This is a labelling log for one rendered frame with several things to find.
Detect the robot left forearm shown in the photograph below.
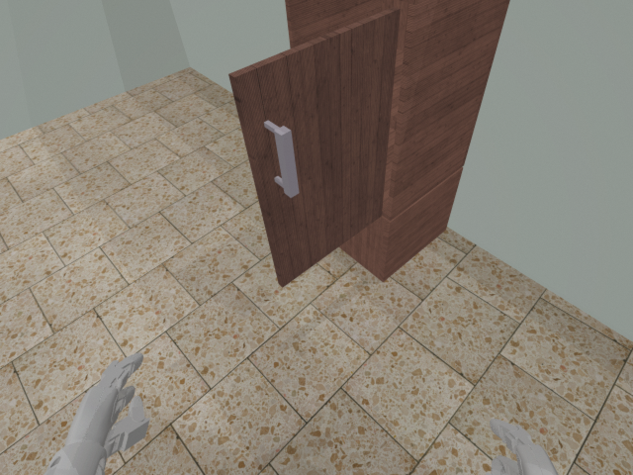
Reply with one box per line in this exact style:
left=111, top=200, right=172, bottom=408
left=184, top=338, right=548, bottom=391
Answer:
left=44, top=442, right=107, bottom=475

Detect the handle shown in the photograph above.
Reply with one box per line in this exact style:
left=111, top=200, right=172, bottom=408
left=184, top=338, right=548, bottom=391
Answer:
left=264, top=121, right=300, bottom=198

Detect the robot left hand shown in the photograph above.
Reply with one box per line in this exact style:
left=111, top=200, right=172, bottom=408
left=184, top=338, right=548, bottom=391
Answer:
left=64, top=352, right=150, bottom=458

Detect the robot right hand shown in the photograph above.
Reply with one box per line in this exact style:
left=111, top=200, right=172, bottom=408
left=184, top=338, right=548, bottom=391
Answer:
left=486, top=419, right=559, bottom=475

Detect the cupboard door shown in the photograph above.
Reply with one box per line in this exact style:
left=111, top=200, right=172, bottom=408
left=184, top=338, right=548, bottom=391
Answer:
left=228, top=7, right=401, bottom=288

